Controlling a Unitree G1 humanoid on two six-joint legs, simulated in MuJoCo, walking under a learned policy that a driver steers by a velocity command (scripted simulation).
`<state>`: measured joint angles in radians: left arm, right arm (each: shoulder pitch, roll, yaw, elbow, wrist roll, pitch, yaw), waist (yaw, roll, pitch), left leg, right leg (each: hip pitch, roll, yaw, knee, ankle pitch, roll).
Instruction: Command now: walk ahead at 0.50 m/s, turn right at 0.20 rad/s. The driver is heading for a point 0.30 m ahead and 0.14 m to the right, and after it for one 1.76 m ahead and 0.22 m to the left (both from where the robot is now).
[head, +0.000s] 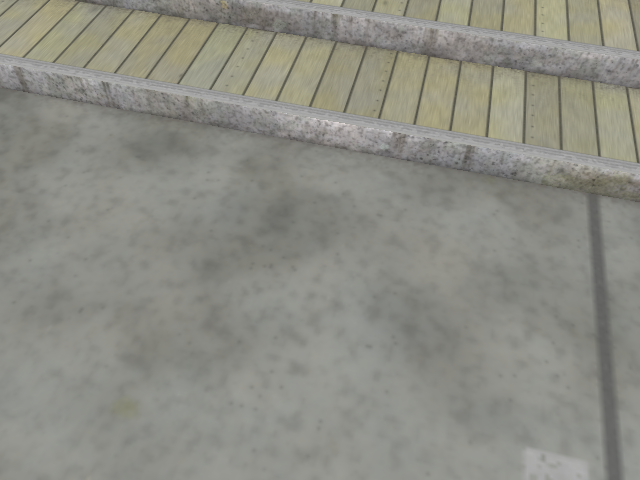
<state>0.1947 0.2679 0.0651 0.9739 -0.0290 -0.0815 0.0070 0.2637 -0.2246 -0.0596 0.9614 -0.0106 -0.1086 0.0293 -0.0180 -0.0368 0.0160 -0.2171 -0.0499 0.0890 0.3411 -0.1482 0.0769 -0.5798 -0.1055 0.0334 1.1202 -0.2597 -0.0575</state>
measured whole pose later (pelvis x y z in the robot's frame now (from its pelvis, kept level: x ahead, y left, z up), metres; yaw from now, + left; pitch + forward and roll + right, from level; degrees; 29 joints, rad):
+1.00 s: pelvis +0.33 -0.02 -0.01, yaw -2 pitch +3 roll -2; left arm 0.08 0.30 0.08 0.82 0.00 0.02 0.04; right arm 0.20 -0.28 -0.08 0.80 -0.01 -0.01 -0.01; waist -0.02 -0.03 0.04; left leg -0.30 -0.01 -0.01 0.52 -0.28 0.04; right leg -0.47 0.01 -0.02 0.94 -0.50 0.02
